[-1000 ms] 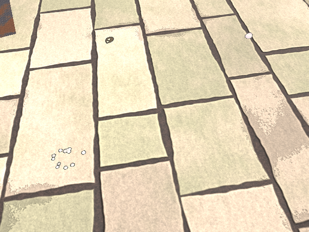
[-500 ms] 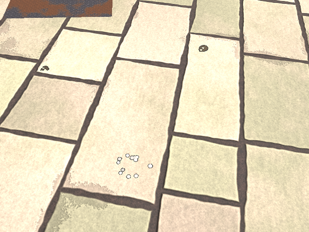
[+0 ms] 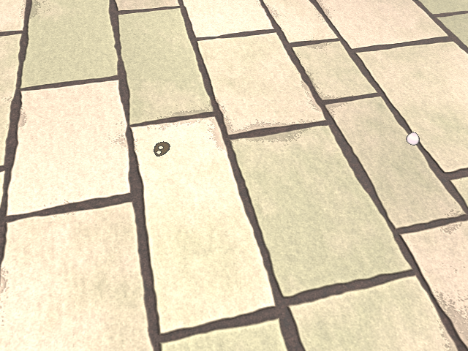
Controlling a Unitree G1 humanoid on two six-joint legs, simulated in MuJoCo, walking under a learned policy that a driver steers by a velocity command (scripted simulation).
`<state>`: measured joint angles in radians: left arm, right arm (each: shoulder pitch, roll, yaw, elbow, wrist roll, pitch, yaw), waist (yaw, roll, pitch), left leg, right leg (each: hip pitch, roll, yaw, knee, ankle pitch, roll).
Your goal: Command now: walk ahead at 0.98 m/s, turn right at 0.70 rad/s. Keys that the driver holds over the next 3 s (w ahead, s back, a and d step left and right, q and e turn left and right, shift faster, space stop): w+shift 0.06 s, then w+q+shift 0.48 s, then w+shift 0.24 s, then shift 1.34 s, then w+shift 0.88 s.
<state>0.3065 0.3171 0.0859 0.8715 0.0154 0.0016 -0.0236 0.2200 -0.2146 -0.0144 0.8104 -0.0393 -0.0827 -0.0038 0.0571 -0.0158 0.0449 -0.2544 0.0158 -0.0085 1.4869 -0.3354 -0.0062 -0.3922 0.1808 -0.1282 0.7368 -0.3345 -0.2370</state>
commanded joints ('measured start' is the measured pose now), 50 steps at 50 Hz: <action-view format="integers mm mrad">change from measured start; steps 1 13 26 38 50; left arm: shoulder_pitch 47 206 -134 -208 -136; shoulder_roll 93 118 21 99 47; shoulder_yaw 13 -10 -96 -71 -41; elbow -39 40 -232 -273 -102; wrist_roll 12 2 75 18 -35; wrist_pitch -43 -140 -87 -110 -145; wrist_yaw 31 32 6 18 16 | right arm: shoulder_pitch -19 -285 173 317 1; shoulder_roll -137 -118 -196 -288 -76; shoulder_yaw -9 15 -65 -89 -7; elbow -136 -179 45 95 -86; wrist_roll -29 28 36 18 51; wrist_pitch -31 6 1 -18 -8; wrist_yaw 6 52 14 -5 21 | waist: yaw -90 21 -4 -47 -118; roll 147 -71 -49 131 -27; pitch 37 -3 51 -158 -36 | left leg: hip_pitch -509 -267 -77 348 -284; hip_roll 80 -37 48 80 24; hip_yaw -86 178 -443 -247 -27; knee -35 -943 -1343 -969 -608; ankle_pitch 23 499 18 1188 50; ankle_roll -10 125 347 146 19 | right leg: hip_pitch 265 539 -267 169 140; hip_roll -357 -265 -283 -128 -363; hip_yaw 725 99 199 73 218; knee -543 -610 488 -246 -501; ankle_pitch -98 1181 25 302 922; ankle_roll -148 149 260 145 23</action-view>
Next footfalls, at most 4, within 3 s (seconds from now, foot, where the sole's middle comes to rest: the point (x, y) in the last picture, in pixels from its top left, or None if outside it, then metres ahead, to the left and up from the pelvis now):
0.36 left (212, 329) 0.55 0.11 -0.74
0.80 right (249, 202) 1.01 0.02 -0.74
1.18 left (176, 154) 1.22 0.30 -0.74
1.48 right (243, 153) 1.24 0.05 -0.74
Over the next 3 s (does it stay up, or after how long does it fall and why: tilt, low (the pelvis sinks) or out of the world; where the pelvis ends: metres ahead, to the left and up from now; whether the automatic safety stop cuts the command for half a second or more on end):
stays up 1.62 0.34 0.02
